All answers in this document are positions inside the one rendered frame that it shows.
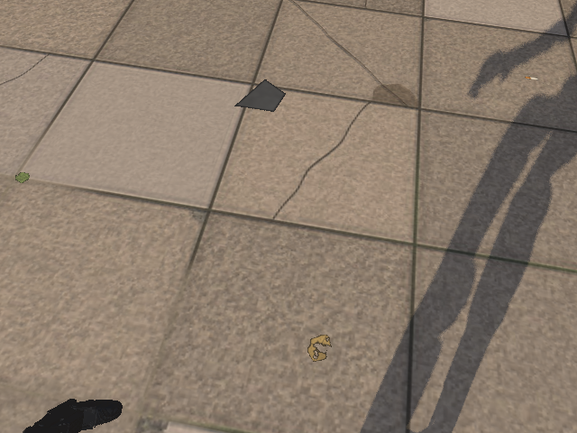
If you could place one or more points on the left robot hand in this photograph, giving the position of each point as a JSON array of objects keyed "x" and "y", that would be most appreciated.
[{"x": 72, "y": 416}]

